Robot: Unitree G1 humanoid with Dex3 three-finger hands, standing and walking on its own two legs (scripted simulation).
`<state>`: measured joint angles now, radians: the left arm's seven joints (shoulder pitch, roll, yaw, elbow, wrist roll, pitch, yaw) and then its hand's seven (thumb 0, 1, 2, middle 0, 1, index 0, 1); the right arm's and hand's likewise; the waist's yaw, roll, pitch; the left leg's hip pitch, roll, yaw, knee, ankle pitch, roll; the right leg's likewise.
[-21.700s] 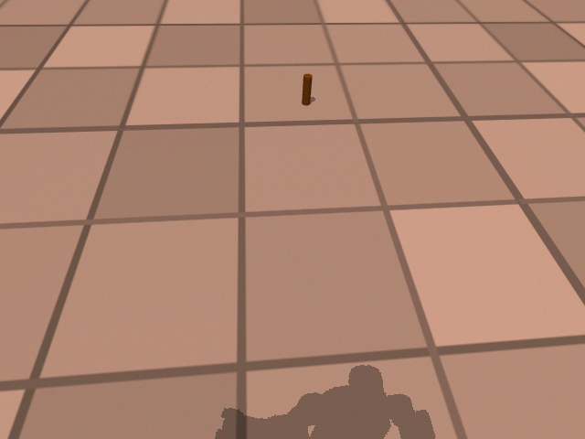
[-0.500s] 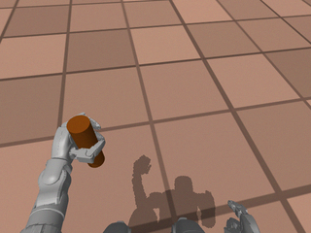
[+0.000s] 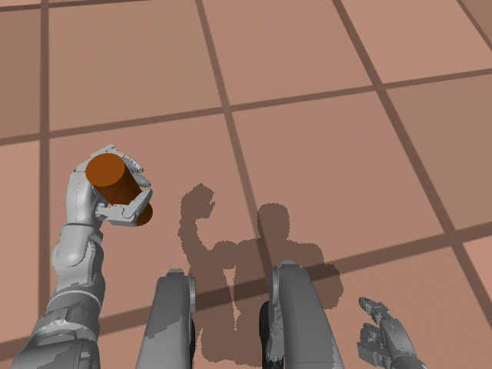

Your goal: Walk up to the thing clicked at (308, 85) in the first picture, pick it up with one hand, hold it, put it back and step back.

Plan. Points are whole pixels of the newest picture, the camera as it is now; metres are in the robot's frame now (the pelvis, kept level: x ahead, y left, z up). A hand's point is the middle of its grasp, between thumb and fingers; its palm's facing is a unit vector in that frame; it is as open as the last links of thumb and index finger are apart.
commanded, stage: crouch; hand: left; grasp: from the side
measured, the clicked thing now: (125, 195) +0.38 +0.18 -0.04
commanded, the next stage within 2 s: lower in 1.22 s
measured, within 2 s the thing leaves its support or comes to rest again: neither
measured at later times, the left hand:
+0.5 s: hand (150, 219) +0.39 +0.18 -0.23, palm faces +0.00 -1.00 -0.04, open 7.1 cm
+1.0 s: hand (158, 222) +0.41 +0.18 -0.32, palm faces -0.04 -1.00 -0.03, open 7.1 cm
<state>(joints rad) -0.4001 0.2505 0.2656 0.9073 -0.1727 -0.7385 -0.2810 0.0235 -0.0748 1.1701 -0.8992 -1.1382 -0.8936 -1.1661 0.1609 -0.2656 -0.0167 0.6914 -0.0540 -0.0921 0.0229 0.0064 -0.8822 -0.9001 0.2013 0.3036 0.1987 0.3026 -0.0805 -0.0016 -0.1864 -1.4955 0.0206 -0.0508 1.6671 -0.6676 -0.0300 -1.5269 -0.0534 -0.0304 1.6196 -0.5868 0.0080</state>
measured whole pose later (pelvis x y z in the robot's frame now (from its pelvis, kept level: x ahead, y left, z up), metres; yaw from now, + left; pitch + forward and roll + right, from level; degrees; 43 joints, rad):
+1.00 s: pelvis -0.05 +0.01 -0.24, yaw -4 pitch +26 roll -7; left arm -0.69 0.46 0.41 1.20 -0.04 -0.83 -0.20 0.02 -0.08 1.17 -0.90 -1.13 -0.90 -1.16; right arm 0.07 -0.32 0.13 0.74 -0.17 -0.02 0.13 0.00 -0.90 -0.90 0.20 0.30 0.20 0.30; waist -0.21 -0.05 0.02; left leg -2.23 -0.03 -0.15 2.46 -0.70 -0.03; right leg -2.22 -0.05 -0.06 2.32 -0.56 0.03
